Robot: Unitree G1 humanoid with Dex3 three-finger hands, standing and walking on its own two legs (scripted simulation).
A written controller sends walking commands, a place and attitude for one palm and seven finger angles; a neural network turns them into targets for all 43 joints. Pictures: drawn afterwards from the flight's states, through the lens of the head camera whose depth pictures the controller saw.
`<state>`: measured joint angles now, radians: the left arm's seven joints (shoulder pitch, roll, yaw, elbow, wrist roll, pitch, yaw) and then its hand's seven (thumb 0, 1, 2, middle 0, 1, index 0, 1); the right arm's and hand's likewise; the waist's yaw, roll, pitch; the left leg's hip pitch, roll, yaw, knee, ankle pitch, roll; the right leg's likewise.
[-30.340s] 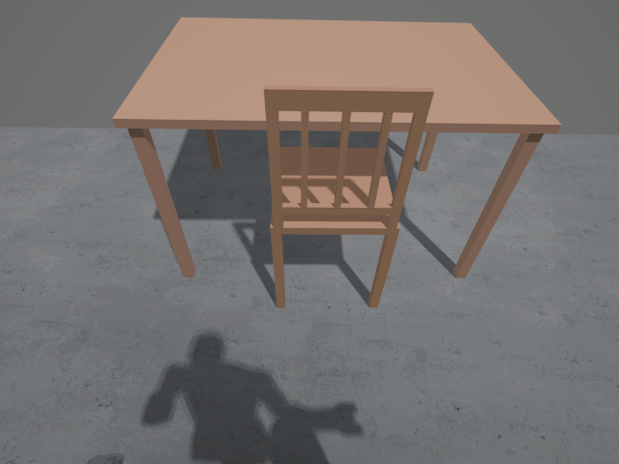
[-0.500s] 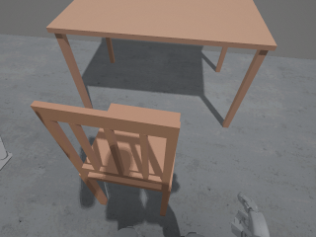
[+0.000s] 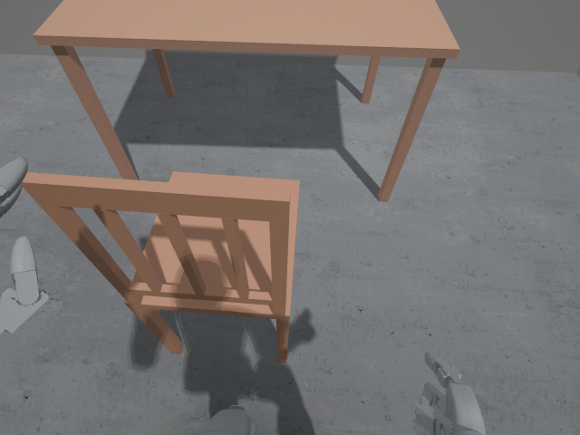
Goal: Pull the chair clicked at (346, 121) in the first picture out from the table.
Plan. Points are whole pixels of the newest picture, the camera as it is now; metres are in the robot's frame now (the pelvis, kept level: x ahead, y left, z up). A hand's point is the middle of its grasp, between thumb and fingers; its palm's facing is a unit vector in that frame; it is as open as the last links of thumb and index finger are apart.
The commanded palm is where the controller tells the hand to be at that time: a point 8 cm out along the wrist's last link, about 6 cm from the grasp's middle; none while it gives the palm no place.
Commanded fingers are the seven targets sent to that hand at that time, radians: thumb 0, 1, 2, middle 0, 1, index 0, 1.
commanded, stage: step back with the hand held close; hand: left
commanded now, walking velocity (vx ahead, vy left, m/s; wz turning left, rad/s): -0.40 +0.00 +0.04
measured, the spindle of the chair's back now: (186, 257) +0.40 +0.22 -0.10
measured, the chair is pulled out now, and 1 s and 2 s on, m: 0.55 0.55 0.55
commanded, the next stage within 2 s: stop stepping back and stand still in 0.16 s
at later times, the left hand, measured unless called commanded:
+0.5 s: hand out of the picture +0.04 +0.22 +0.17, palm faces +0.47 -0.74 -0.49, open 7.4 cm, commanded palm +0.01 +0.25 +0.18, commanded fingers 0.00 0.90 0.90 -0.20 -0.30 -0.20 -0.30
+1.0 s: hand out of the picture -0.05 +0.23 +0.16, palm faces +0.52 -0.70 -0.49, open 7.4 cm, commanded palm -0.10 +0.24 +0.18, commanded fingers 0.00 0.90 0.90 -0.20 -0.30 -0.20 -0.30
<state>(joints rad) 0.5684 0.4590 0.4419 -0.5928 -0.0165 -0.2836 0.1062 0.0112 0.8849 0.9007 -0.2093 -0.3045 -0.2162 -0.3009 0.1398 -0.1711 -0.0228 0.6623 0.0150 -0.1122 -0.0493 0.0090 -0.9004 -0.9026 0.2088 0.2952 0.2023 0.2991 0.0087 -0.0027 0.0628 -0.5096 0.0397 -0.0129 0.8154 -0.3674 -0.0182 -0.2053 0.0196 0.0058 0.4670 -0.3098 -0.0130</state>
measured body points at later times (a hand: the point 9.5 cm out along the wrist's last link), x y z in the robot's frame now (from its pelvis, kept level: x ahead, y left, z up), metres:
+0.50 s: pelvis -0.14 -0.05 -0.01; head -0.16 -0.06 +0.44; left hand +0.01 +0.26 +0.20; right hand +0.00 -0.29 -0.11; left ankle -0.14 +0.08 -0.66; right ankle -0.07 -0.16 -0.74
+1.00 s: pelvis -0.23 -0.06 -0.01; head -0.25 -0.09 +0.44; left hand -0.09 +0.26 +0.18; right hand -0.10 -0.29 -0.14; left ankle -0.25 +0.04 -0.67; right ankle -0.23 -0.16 -0.74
